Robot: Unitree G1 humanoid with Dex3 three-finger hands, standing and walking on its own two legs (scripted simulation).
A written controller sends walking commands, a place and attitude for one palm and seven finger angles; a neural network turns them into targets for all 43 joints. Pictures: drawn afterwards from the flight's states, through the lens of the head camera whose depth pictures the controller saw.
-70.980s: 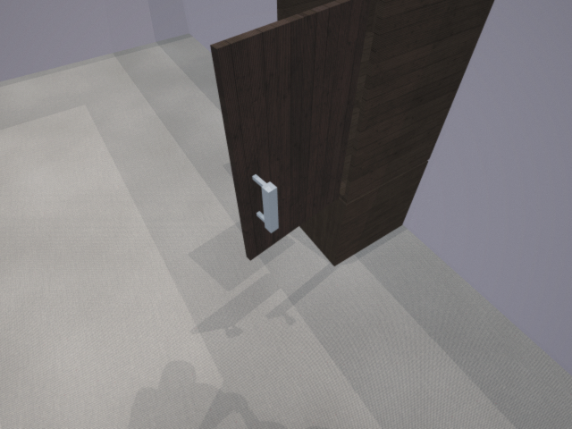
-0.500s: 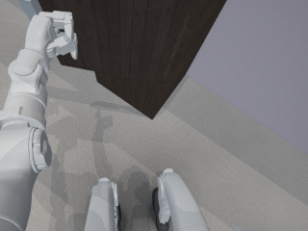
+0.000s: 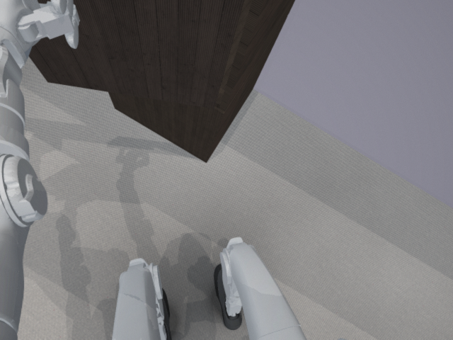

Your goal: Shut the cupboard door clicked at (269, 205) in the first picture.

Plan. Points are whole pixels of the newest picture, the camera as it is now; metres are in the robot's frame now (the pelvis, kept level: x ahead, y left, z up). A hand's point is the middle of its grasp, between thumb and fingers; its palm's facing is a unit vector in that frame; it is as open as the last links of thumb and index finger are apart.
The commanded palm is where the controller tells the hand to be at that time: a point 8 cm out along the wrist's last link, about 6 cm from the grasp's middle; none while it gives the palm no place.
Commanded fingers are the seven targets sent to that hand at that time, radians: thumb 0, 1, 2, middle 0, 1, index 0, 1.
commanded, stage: push the door shut along its arc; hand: left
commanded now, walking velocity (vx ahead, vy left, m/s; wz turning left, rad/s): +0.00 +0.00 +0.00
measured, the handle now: out of the picture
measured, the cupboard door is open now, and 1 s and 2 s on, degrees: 25 19 19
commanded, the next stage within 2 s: pull the fist back off the door in 0.10 s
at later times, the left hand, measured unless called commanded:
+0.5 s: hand (91, 11) +0.61 +0.12 +0.07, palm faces +0.09 -0.99 -0.09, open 2.9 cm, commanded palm +0.58 +0.13 +0.07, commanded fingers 0.00 0.90 0.90 -1.30 -1.50 -1.30 -1.50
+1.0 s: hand (84, 62) +0.52 +0.13 +0.07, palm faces +0.06 -1.00 -0.01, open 3.1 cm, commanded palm +0.50 +0.16 +0.07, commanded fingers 0.00 0.90 0.90 -1.30 -1.50 -1.30 -1.50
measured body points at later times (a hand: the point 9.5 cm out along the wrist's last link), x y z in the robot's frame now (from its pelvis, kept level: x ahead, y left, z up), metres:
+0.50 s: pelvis -0.01 +0.00 +0.00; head +0.20 +0.03 +0.40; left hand +0.59 +0.17 +0.08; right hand -0.04 -0.23 -0.10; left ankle +0.04 +0.11 -0.56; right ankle +0.07 -0.12 -0.56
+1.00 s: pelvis +0.02 +0.00 +0.04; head +0.19 +0.02 +0.45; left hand +0.52 +0.18 +0.07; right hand +0.06 -0.28 -0.07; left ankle +0.04 +0.11 -0.56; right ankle +0.07 -0.12 -0.56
